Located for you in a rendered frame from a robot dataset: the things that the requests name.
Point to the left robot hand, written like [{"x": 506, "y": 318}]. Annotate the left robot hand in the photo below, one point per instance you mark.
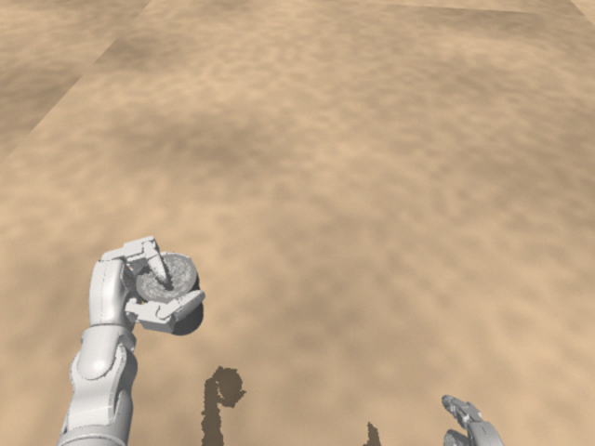
[{"x": 113, "y": 295}]

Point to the cup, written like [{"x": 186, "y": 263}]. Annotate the cup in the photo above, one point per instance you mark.
[{"x": 183, "y": 278}]

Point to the left robot arm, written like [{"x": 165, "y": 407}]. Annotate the left robot arm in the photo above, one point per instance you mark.
[{"x": 102, "y": 374}]

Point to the right robot hand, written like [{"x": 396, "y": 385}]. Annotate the right robot hand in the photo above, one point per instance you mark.
[{"x": 480, "y": 433}]

